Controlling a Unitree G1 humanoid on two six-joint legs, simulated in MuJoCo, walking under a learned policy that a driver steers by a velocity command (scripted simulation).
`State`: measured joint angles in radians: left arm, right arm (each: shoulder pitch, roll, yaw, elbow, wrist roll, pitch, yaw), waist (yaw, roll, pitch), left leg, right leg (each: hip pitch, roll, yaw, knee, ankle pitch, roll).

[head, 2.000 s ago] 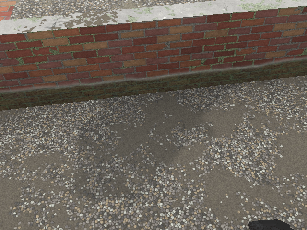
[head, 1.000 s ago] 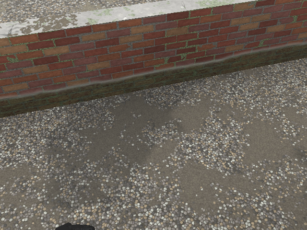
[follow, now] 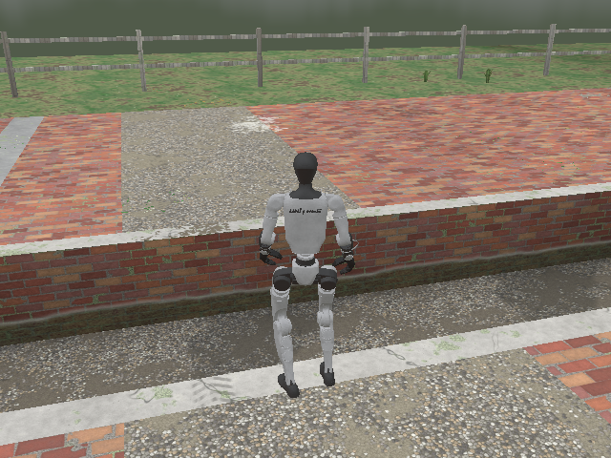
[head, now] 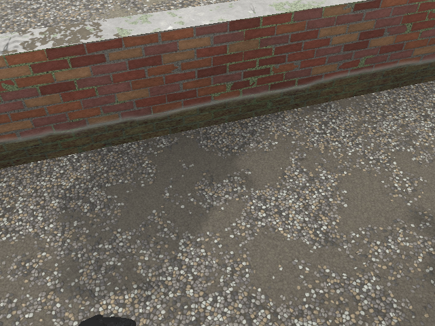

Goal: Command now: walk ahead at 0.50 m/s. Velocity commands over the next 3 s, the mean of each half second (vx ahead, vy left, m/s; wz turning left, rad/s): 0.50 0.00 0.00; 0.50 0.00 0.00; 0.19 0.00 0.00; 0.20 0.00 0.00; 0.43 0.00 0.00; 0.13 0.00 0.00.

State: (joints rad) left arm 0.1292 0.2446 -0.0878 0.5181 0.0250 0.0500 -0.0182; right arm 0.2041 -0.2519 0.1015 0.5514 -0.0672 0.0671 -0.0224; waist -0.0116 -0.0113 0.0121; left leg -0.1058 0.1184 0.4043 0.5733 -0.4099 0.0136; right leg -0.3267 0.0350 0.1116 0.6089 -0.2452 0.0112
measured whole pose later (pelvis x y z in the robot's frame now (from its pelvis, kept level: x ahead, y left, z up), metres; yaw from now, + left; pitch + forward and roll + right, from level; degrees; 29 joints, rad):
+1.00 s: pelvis +0.00 +0.00 +0.00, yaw -1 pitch -2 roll +1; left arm 0.12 0.24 -0.09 0.52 0.03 0.05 -0.02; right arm 0.20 -0.25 0.11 0.55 -0.07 0.07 -0.02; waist -0.01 -0.01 0.01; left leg -0.10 0.11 0.39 0.56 -0.41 0.01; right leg -0.33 0.03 0.10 0.59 -0.23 0.01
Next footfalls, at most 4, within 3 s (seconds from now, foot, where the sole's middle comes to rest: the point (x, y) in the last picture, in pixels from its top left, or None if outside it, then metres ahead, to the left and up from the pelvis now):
none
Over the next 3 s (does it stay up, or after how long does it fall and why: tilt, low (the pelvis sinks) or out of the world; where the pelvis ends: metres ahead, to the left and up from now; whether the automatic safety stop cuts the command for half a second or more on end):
stays up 0.00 0.01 0.02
